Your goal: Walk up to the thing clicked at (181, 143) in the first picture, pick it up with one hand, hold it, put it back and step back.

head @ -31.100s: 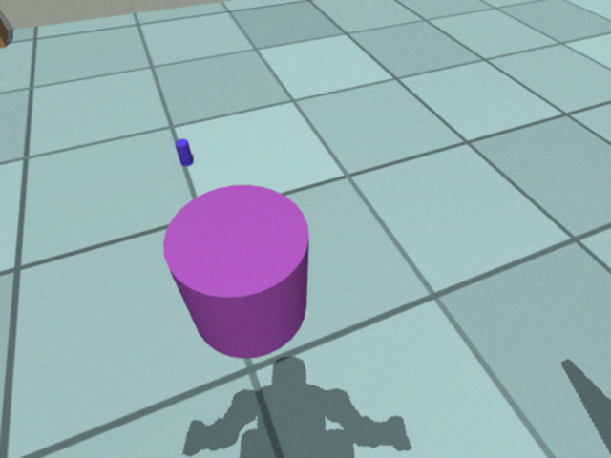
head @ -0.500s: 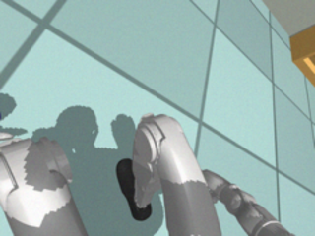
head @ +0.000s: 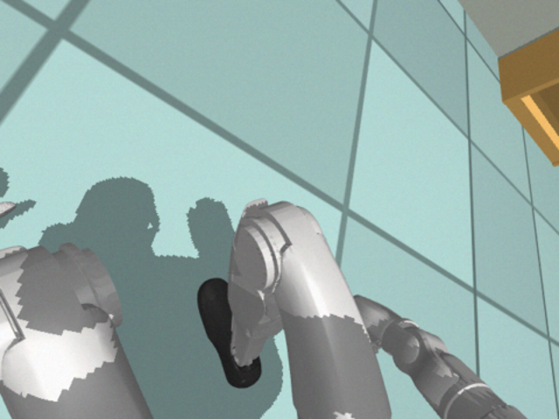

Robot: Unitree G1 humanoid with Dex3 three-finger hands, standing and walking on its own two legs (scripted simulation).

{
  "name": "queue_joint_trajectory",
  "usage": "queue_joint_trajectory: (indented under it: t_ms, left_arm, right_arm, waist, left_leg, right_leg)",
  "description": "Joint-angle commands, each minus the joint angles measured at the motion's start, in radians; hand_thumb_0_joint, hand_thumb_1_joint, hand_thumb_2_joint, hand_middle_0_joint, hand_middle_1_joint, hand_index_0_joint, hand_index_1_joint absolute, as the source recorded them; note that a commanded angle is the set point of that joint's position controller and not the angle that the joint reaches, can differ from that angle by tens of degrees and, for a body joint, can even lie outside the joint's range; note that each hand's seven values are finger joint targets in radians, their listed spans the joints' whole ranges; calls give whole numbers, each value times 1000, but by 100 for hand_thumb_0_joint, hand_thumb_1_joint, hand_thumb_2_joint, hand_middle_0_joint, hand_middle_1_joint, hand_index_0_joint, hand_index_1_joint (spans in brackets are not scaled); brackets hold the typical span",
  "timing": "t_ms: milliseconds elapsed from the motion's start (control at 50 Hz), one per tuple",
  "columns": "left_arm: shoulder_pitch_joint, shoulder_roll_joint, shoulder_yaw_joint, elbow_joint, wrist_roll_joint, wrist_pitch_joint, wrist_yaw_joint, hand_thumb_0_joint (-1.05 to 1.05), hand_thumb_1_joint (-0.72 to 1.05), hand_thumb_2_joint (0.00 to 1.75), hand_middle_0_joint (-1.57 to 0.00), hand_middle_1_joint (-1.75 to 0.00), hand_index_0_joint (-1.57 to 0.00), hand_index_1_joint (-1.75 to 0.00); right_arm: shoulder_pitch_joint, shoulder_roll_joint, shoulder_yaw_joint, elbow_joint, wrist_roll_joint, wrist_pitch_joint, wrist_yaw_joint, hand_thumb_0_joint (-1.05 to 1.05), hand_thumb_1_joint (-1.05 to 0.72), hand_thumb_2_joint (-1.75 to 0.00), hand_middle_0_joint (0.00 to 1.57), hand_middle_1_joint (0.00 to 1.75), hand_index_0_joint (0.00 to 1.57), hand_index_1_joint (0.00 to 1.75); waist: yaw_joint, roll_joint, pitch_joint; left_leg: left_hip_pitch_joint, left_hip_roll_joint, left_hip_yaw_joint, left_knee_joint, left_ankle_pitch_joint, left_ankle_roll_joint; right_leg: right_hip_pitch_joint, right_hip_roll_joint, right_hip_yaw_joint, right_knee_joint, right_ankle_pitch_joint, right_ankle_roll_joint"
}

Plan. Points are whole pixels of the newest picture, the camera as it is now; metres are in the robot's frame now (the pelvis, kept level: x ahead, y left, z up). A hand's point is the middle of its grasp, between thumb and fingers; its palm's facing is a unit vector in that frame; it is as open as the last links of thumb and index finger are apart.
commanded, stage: close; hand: left
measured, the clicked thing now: out of the picture +0.42 +0.26 -0.22
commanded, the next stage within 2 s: settle in 0.50 s
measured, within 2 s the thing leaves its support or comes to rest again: leaves its support in 0.92 s
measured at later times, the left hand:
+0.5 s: hand out of the picture +0.42 +0.25 -0.18, palm faces +0.27 -0.96 +0.00, open 7.8 cm
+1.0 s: hand out of the picture +0.41 +0.26 -0.16, palm faces +0.27 -0.96 +0.01, open 6.2 cm
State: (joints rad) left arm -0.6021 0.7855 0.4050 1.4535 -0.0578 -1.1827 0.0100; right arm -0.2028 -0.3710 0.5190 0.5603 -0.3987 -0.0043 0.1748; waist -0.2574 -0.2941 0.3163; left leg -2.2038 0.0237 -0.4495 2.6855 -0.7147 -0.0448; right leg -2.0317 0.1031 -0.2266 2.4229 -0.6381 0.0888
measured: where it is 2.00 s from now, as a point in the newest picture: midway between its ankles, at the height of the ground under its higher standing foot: (164, 393)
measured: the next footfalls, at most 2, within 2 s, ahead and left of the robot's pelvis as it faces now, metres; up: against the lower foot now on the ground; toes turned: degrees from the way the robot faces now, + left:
none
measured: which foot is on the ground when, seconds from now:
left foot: down 0.00-1.00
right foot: down 0.00-1.00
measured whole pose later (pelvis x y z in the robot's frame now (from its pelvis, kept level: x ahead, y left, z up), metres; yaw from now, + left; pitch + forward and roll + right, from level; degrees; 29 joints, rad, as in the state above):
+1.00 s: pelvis +0.00 +0.00 +0.01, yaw +0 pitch +12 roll -19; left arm -0.58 0.73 0.37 1.26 -0.03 -1.07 0.04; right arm -0.17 -0.35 0.47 0.57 -0.37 0.02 0.19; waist -0.23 -0.28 0.29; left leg -2.21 0.02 -0.44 2.66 -0.71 -0.04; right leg -2.03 0.09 -0.23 2.40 -0.64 0.08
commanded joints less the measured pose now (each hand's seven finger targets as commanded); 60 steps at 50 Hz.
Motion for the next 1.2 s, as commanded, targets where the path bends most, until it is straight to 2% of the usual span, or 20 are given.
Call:
queue_joint_trajectory:
  t_ms: [0,200,260,300,340,360,440,460,480,520,560,620,700,740,820,840,920,1020,1100,1180]
  left_arm:
    - [-201,127,-12,-136,6,-67,2,0,30,53,-46,-42,-43,-44]
    - [-219,106,-22,-129,10,-64,28,0,52,76,-74,-69,-71,-71]
    - [-219,132,-17,-134,16,-63,33,0,50,84,-85,-82,-83,-83]
    - [-235,108,-35,-143,15,-65,28,0,50,90,-92,-89,-89,-91]
    - [-243,129,-19,-131,17,-66,31,0,54,95,-99,-96,-96,-97]
    - [-245,104,-44,-129,20,-67,27,0,53,98,-102,-99,-99,-101]
    - [-246,89,-60,-131,17,-68,24,0,55,107,-112,-111,-110,-113]
    - [-242,117,-42,-127,17,-64,28,0,55,110,-115,-113,-112,-115]
    - [-249,87,-63,-139,12,-64,25,0,55,113,-117,-116,-114,-119]
    - [-234,110,-35,-114,9,-61,32,0,58,116,-119,-120,-116,-122]
    - [-257,106,-46,-117,15,-60,37,0,56,118,-122,-123,-120,-125]
    - [-236,137,-23,-113,28,-56,43,0,50,125,-123,-129,-120,-133]
    - [-253,112,-55,-154,26,-55,32,0,54,129,-128,-134,-125,-138]
    - [-248,135,-41,-176,27,-50,29,0,56,130,-130,-136,-127,-140]
    - [-265,105,-43,-273,7,-42,26,0,52,132,-132,-139,-129,-143]
    - [-274,135,-24,-317,10,-37,29,0,55,132,-133,-140,-130,-143]
    - [-261,115,-19,-439,14,6,32,0,51,134,-135,-143,-133,-146]
    - [-261,81,-55,-561,27,82,33,0,54,132,-137,-143,-135,-146]
    - [-219,9,-93,-627,12,152,14,0,50,129,-138,-143,-137,-145]
    - [-194,-61,-129,-665,-11,223,-7,0,45,127,-137,-142,-136,-144]
  right_arm:
    - [14,-356,-121,-6,-3,9,-23,0,-86,-90,20,30,20,30]
    - [8,-363,-125,-6,-6,8,-19,0,-86,-90,20,30,20,30]
    - [11,-355,-122,-2,-5,9,-20,0,-86,-89,20,30,20,30]
    - [0,-355,-125,-6,-5,7,-20,0,-87,-90,20,30,20,30]
    - [8,-359,-121,-3,-7,7,-20,0,-87,-90,20,30,20,30]
    - [-7,-359,-120,-12,-4,7,-18,0,-87,-90,20,30,20,30]
    - [-8,-358,-119,-14,-4,6,-14,0,-88,-90,20,30,20,30]
    - [6,-358,-119,-6,-6,6,-15,0,-88,-90,20,30,20,30]
    - [-7,-354,-116,-18,-6,5,-14,0,-88,-90,20,30,20,30]
    - [4,-358,-115,-8,-3,4,-14,0,-88,-90,20,30,20,30]
    - [-5,-358,-112,-16,-3,6,-14,0,-88,-90,20,30,20,30]
    - [6,-360,-117,-3,-5,13,-18,0,-88,-90,20,30,20,30]
    - [5,-349,-113,-12,-4,16,-15,0,-89,-90,20,30,20,30]
    - [5,-357,-125,-10,0,17,-15,0,-89,-90,20,30,20,30]
    - [30,-352,-138,1,5,19,-11,0,-89,-90,20,30,20,30]
    - [29,-350,-144,-9,11,19,-11,0,-88,-90,20,30,20,30]
    - [53,-338,-183,-7,25,25,-7,0,-88,-90,20,30,20,30]
    - [104,-320,-230,6,59,36,-5,0,-88,-90,20,30,20,30]
    - [138,-303,-272,-3,93,40,-2,0,-88,-90,20,30,20,30]
    - [184,-275,-310,23,131,42,0,0,-88,-90,20,30,20,30]
  waist:
    - [-122,544,-545]
    - [-132,550,-532]
    - [-121,558,-534]
    - [-129,544,-530]
    - [-133,563,-538]
    - [-140,562,-509]
    - [-141,543,-518]
    - [-137,546,-538]
    - [-138,537,-541]
    - [-130,555,-533]
    - [-136,554,-525]
    - [-127,574,-520]
    - [-131,590,-542]
    - [-119,593,-533]
    - [-113,630,-598]
    - [-98,640,-602]
    - [-69,678,-678]
    - [-55,727,-714]
    - [-34,694,-755]
    - [-7,656,-757]
  left_leg:
    - [391,50,145,-324,127,5]
    - [397,51,134,-341,101,2]
    - [389,50,144,-335,107,6]
    - [386,50,144,-332,100,8]
    - [399,52,137,-339,108,3]
    - [392,53,129,-352,92,1]
    - [387,49,132,-343,80,6]
    - [389,47,138,-336,86,8]
    - [392,46,139,-336,95,7]
    - [393,48,132,-344,104,3]
    - [399,50,130,-347,106,3]
    - [412,53,131,-351,112,1]
    - [415,51,136,-351,120,0]
    - [412,51,139,-354,112,1]
    - [455,52,141,-356,150,-4]
    - [449,50,145,-364,141,-2]
    - [485,50,168,-379,145,-4]
    - [503,50,180,-418,158,-8]
    - [476,40,202,-429,168,1]
    - [428,32,222,-457,101,12]
  right_leg:
    - [238,28,-151,-174,206,-82]
    - [230,27,-160,-178,187,-84]
    - [239,29,-153,-184,192,-85]
    - [230,30,-152,-187,188,-85]
    - [231,30,-158,-182,193,-85]
    - [209,26,-164,-177,178,-87]
    - [225,27,-160,-188,174,-83]
    - [238,30,-156,-194,180,-84]
    - [239,29,-156,-195,185,-84]
    - [238,30,-160,-189,191,-85]
    - [229,28,-162,-186,190,-86]
    - [228,27,-159,-186,194,-87]
    - [243,28,-158,-190,200,-87]
    - [226,24,-155,-186,188,-89]
    - [242,22,-147,-181,220,-90]
    - [239,20,-141,-183,213,-92]
    - [248,15,-120,-190,211,-99]
    - [189,2,-100,-189,215,-108]
    - [193,-5,-76,-201,232,-110]
    - [155,-11,-58,-224,173,-113]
